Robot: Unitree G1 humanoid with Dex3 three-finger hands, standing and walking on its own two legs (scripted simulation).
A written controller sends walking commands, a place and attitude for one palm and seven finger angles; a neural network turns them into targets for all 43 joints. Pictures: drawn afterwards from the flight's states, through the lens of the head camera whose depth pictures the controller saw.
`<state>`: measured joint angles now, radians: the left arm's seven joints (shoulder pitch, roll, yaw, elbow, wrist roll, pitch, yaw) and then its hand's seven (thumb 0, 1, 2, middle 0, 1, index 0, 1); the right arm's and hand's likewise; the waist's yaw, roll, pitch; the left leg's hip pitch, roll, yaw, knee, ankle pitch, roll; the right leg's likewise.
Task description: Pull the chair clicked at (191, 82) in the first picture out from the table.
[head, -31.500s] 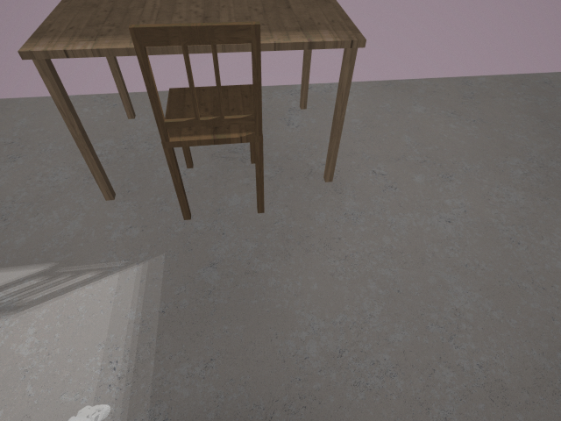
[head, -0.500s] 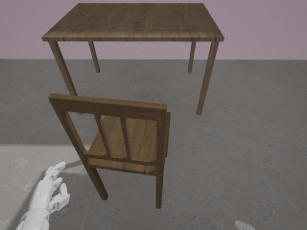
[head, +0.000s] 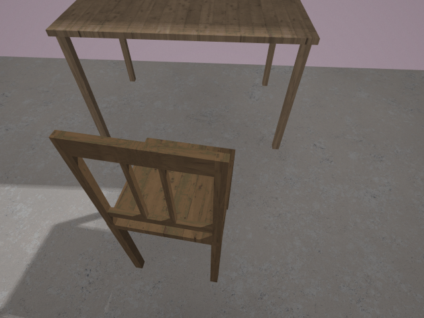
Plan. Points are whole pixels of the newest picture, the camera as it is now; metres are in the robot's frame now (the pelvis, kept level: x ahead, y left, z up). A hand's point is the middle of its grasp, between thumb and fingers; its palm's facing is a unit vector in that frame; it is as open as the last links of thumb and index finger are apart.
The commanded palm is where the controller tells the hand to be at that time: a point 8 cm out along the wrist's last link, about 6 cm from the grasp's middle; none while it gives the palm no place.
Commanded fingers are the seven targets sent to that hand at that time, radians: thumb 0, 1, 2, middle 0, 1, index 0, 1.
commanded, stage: let the arm hang, fingers relaxed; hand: left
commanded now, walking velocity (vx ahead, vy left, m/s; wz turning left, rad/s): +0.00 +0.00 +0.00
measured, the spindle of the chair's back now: (136, 191) +0.42 +0.23 -0.10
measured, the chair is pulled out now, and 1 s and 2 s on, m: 0.63 0.63 0.63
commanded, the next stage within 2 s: look to check the result in 0.46 s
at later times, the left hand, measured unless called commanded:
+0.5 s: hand out of the picture +0.00 +0.15 -0.17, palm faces +0.03 -0.98 -0.19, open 7.3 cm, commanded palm none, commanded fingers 0.00 0.90 0.90 -0.20 -0.30 -0.20 -0.30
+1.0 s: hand out of the picture -0.01 +0.14 -0.17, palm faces +0.04 -0.99 -0.16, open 7.4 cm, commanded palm none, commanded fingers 0.00 0.90 0.90 -0.20 -0.30 -0.20 -0.30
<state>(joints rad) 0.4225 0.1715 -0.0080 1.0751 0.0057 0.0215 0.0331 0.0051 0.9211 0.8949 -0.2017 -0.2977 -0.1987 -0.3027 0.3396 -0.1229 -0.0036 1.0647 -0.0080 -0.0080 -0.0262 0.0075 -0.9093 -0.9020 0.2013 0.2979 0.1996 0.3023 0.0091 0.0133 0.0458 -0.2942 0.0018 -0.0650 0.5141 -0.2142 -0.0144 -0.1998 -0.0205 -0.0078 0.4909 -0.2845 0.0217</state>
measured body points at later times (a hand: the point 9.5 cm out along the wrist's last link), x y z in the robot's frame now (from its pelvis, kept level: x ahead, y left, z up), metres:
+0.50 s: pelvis +0.00 -0.02 +0.00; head +0.01 -0.02 +0.45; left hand +0.00 +0.21 -0.16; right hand -0.02 -0.23 -0.16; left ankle +0.04 +0.13 -0.74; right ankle -0.01 -0.14 -0.74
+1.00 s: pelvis +0.00 -0.02 +0.00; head +0.01 -0.01 +0.45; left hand -0.01 +0.19 -0.16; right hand -0.02 -0.23 -0.16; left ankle +0.04 +0.13 -0.74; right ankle -0.01 -0.14 -0.74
